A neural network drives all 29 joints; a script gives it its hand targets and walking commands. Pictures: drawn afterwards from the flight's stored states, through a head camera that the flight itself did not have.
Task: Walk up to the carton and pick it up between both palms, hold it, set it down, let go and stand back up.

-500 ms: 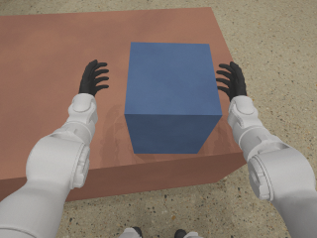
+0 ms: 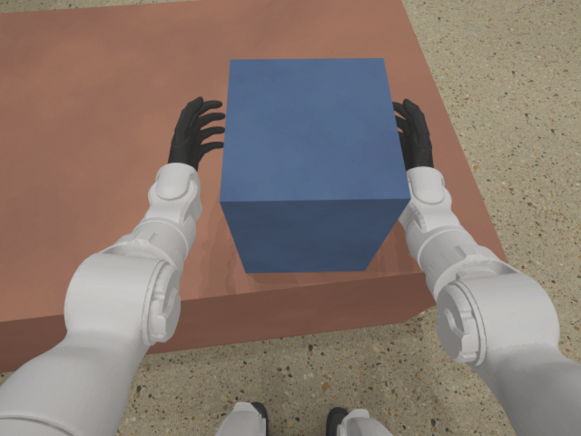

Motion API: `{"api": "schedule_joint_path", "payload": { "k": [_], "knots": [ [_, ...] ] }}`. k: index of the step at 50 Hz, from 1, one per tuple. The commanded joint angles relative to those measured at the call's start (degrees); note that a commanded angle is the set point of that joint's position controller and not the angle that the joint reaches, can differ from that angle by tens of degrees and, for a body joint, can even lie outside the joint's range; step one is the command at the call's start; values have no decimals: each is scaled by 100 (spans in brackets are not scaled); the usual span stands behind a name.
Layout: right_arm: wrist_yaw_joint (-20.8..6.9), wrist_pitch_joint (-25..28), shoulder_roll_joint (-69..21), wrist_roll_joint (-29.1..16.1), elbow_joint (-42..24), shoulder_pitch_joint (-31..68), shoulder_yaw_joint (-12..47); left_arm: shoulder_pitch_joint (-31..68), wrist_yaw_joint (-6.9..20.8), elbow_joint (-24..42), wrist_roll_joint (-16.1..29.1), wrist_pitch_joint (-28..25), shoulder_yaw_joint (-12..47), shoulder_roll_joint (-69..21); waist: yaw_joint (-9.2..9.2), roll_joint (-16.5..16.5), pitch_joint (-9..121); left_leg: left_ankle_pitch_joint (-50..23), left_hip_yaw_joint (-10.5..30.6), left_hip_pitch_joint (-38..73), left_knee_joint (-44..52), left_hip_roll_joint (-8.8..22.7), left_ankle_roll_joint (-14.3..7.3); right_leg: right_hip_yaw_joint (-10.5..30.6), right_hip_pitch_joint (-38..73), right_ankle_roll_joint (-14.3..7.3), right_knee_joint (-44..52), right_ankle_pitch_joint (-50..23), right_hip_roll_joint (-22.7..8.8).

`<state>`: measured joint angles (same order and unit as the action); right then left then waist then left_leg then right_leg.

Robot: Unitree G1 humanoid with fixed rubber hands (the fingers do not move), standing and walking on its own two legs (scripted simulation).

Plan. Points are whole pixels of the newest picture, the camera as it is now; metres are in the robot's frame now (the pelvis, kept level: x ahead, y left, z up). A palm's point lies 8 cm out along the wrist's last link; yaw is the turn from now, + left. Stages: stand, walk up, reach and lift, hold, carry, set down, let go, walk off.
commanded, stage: reach and lift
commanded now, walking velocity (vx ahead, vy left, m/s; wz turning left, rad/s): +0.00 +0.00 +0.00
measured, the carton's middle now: (306, 178) +0.47 +0.01 -0.01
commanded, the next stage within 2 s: none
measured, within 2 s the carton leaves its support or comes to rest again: neither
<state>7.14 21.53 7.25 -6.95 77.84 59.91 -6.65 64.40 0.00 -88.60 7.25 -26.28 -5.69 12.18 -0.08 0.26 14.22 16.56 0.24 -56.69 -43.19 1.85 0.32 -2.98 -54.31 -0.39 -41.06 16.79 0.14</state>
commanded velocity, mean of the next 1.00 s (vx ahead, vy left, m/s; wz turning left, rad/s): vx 0.00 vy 0.00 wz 0.00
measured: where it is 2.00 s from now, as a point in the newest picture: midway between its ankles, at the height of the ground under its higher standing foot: outside the picture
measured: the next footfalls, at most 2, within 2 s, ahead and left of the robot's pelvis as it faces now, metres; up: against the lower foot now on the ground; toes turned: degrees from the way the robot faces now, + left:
none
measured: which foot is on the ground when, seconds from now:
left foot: down 0.00-1.00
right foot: down 0.00-1.00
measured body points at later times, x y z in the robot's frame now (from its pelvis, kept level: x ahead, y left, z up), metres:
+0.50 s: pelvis +0.02 +0.00 +0.03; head +0.15 +0.01 +0.46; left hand +0.47 +0.16 +0.04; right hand +0.45 -0.13 +0.04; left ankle +0.01 +0.12 -0.70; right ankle +0.00 -0.12 -0.70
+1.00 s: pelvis +0.02 +0.00 +0.04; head +0.16 +0.02 +0.47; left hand +0.47 +0.16 +0.04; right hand +0.45 -0.13 +0.04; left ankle +0.01 +0.12 -0.70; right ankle +0.00 -0.12 -0.70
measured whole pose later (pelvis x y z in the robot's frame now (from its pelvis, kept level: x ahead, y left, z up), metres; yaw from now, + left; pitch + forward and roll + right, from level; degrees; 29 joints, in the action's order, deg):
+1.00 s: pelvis +0.02 +0.00 +0.04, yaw +0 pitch +21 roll -1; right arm 4.7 24.3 -8.6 32.4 56.9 44.4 -42.7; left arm 50.8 -1.4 -69.0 -25.3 -22.8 -34.2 1.5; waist 1.2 -1.7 4.9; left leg 10.9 -2.3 -35.1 -25.1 2.0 0.1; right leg -2.7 -32.8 -0.2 -22.4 10.5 0.1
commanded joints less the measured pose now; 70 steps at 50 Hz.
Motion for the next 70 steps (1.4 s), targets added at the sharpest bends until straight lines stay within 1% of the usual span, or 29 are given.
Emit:
{"api": "schedule_joint_path", "payload": {
  "k": [1, 3, 4, 5, 6, 7, 8, 9, 12, 14, 16, 17, 18, 20, 21, 26, 27, 29, 33, 36, 38, 41, 45, 49, 50, 51, 53, 58, 70],
  "knots": [
    [-110, 224, -242, 1019, -783, 2160, -768, 2271, -18, 884, -866, -147, -701, 93, -2, 222, 4163, -3185, -440, 2932, 219, -131, 412, -124, 2678, 159, 300, -2905, 63],
    [-164, 248, -656, 1503, -898, 2056, -1087, 2184, -26, 943, -1379, -110, -1126, -158, 100, 248, 4064, -3223, -498, 2984, 332, -127, 375, -101, 2965, 153, 374, -3042, 56],
    [-245, 241, -1154, 1825, -962, 2061, -1204, 2170, 32, 917, -1593, -92, -1235, -578, 120, 226, 3904, -3153, -508, 2908, 426, -138, 321, -92, 3143, 150, 407, -3081, 34],
    [-378, 241, -1805, 2206, -998, 1979, -1305, 2189, 131, 888, -1816, -102, -1293, -1132, 115, 212, 3727, -3099, -535, 2967, 547, -135, 289, -116, 3229, 146, 493, -3096, 31],
    [-550, 277, -2526, 2611, -1028, 1899, -1367, 2121, 269, 820, -2139, -127, -1322, -1763, 174, 313, 3538, -3097, -539, 3051, 625, -133, 262, -146, 3291, 121, 543, -3099, -2],
    [-744, 297, -3216, 3059, -959, 1808, -1455, 2013, 423, 650, -2380, -145, -1294, -2424, 149, 377, 3276, -3065, -530, 3194, 704, -109, 240, -188, 3322, 83, 626, -3134, -11],
    [-898, 321, -3526, 3453, -941, 1679, -1636, 1889, 510, 547, -2606, -160, -1369, -2754, 129, 467, 3078, -3029, -535, 3351, 781, -91, 246, -244, 3247, 52, 718, -2980, -16],
    [-1001, 337, -3637, 3722, -891, 1509, -1792, 1758, 527, 549, -2766, -175, -1467, -2895, 126, 474, 3008, -3090, -524, 3565, 831, -55, 247, -285, 3197, 19, 798, -2870, 4],
    [-1096, 341, -3817, 4095, -1040, 1323, -1923, 1622, 488, 691, -2972, -174, -1671, -2906, 170, 339, 2995, -3109, -541, 3511, 949, 1, 179, -218, 3455, 38, 911, -2908, -9],
    [-1099, 327, -3921, 4291, -1096, 1220, -1955, 1567, 468, 775, -3053, -177, -1821, -2863, 210, 122, 2927, -3014, -591, 3313, 1099, -10, 108, -200, 3737, 115, 952, -2970, -33],
    [-1104, 307, -4101, 4428, -1116, 1102, -1931, 1577, 464, 905, -3077, -190, -1847, -2897, 209, 30, 2994, -2923, -626, 3104, 1227, -17, 56, -164, 4039, 152, 947, -3115, -75],
    [-1112, 291, -4178, 4483, -1095, 1057, -1922, 1520, 464, 893, -3059, -185, -1874, -2897, 258, -43, 2966, -2915, -656, 3032, 1267, -22, 32, -159, 4180, 167, 961, -3165, -89],
    [-1108, 280, -4179, 4555, -1123, 1020, -1918, 1461, 468, 890, -3087, -168, -1868, -2918, 236, -103, 2874, -2882, -676, 2997, 1324, -27, 12, -146, 4255, 195, 998, -3202, -89],
    [-1083, 269, -4198, 4562, -1081, 948, -1944, 1391, 462, 896, -3111, -120, -1933, -2928, 242, -55, 2745, -2903, -669, 3019, 1393, -15, -26, -141, 4304, 207, 1044, -3210, -114],
    [-1075, 267, -4215, 4567, -1082, 943, -1957, 1410, 451, 935, -3117, -97, -1960, -2917, 254, -116, 2753, -2961, -671, 3105, 1438, -22, -38, -156, 4251, 213, 1096, -3177, -110],
    [-1097, 311, -4242, 4549, -977, 884, -2067, 1439, 385, 1321, -3182, -10, -1858, -3118, 213, 116, 2779, -3623, -634, 3816, 1357, 68, 83, -273, 3802, 115, 1294, -3066, -27],
    [-1094, 323, -4277, 4547, -988, 866, -2071, 1385, 385, 1353, -3203, 9, -1870, -3108, 256, 100, 2787, -3670, -651, 3828, 1335, 57, 69, -252, 3838, 103, 1341, -3088, -26],
    [-1080, 353, -4303, 4545, -1055, 912, -2071, 1277, 392, 1338, -3269, 57, -1940, -3113, 316, 45, 2734, -3581, -683, 3748, 1396, 48, 53, -249, 4018, 118, 1365, -3138, -44],
    [-1085, 370, -4366, 4570, -1189, 946, -2069, 1188, 385, 1442, -3406, 128, -2016, -3211, 390, 80, 2661, -3557, -704, 3608, 1519, 41, 32, -239, 4202, 143, 1358, -3222, -76],
    [-1084, 377, -4313, 4597, -1280, 936, -2159, 1181, 369, 1642, -3468, 214, -1980, -3293, 361, 150, 2686, -3692, -707, 3850, 1509, 42, 62, -267, 4086, 108, 1483, -3088, -42],
    [-1087, 395, -4345, 4572, -1310, 875, -2112, 1149, 364, 1754, -3464, 234, -1939, -3344, 358, 149, 2762, -3798, -706, 3867, 1503, 26, 82, -274, 4116, 102, 1479, -3169, -42],
    [-1079, 404, -4367, 4529, -1314, 850, -2058, 1040, 362, 1736, -3511, 277, -1964, -3362, 398, 113, 2720, -3736, -700, 3761, 1562, 32, 48, -250, 4272, 110, 1488, -3294, -60],
    [-1076, 388, -4427, 4515, -1399, 900, -2009, 1050, 387, 1750, -3532, 312, -1982, -3388, 394, 85, 2710, -3504, -705, 3606, 1657, 5, -6, -234, 4448, 131, 1516, -3278, -103],
    [-1079, 395, -4430, 4484, -1427, 844, -1964, 995, 372, 1856, -3575, 345, -1982, -3402, 409, 62, 2712, -3559, -696, 3622, 1701, 7, -26, -241, 4460, 134, 1523, -3356, -94],
    [-1058, 525, -4584, 4582, -1363, 706, -1912, 679, 249, 1743, -3607, 279, -1771, -3846, 209, 113, 3140, -3874, -632, 3711, 1626, 13, 115, -326, 4552, 117, 1486, -3724, 1],
    [-1032, 558, -4582, 4591, -1287, 690, -1926, 659, 208, 1773, -3615, 240, -1807, -3816, 251, 98, 3067, -3993, -635, 3715, 1563, -3, 113, -315, 4474, 106, 1510, -3689, 11],
    [-1039, 575, -4592, 4586, -1257, 726, -1942, 743, 204, 1728, -3619, 205, -1839, -3756, 233, 82, 2952, -3974, -626, 3765, 1540, 13, 118, -321, 4431, 113, 1514, -3659, 12],
    [-1012, 616, -4574, 4535, -1180, 735, -1917, 725, 239, 1663, -3636, 191, -1838, -3748, 202, 31, 2712, -3592, -601, 3437, 1697, -18, 77, -265, 4800, 123, 1508, -3765, -48],
    [-990, 686, -4552, 4481, -1170, 764, -1948, 695, 218, 1753, -3675, 220, -1767, -3843, 169, 157, 2651, -3601, -558, 3562, 1730, -20, 137, -301, 4696, 64, 1624, -3557, -24]
  ]
}}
